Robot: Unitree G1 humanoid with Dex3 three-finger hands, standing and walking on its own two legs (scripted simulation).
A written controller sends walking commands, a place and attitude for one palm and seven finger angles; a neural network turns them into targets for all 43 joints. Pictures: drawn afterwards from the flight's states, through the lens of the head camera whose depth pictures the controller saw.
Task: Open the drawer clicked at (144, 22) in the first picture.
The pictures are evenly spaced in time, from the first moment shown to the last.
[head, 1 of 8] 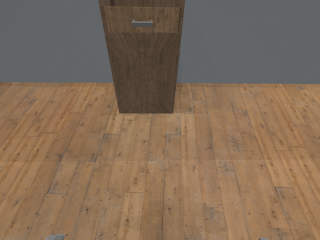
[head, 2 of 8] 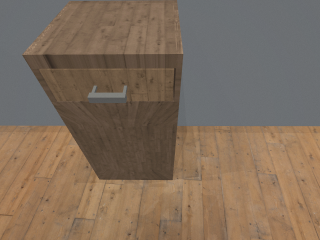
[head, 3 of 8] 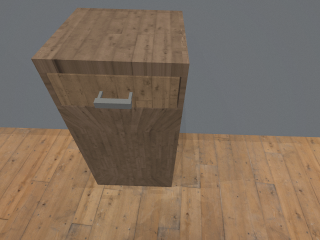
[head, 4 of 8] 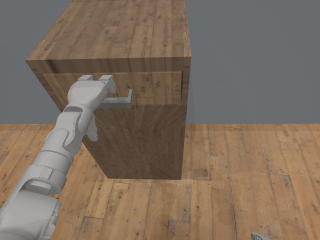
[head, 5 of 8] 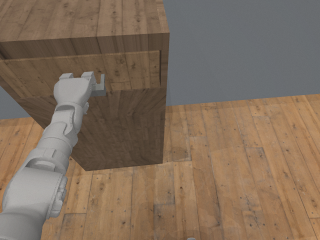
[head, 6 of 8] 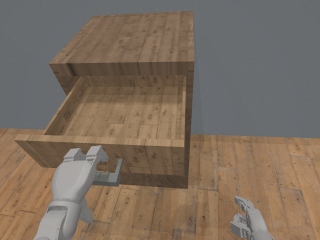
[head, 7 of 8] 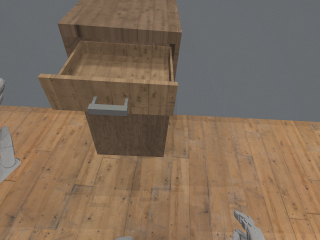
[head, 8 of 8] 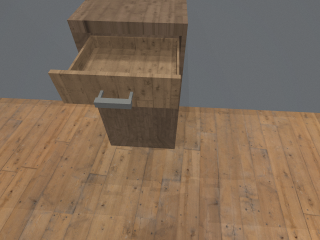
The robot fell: no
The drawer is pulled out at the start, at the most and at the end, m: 0.00 0.30 0.28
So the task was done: yes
